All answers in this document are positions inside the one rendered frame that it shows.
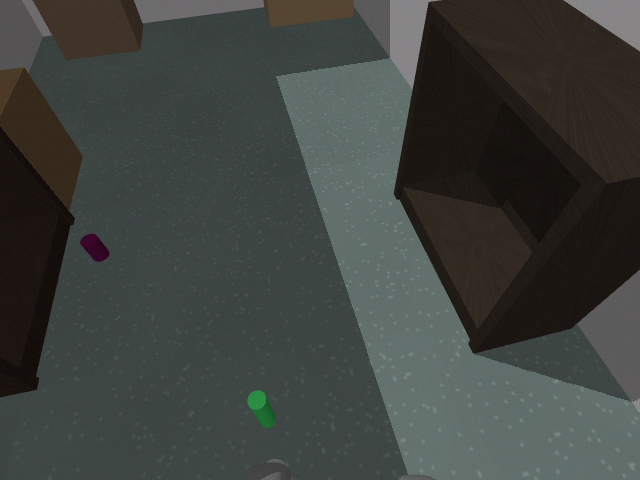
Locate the bookshelf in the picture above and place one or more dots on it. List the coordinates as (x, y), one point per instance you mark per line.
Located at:
(34, 228)
(520, 164)

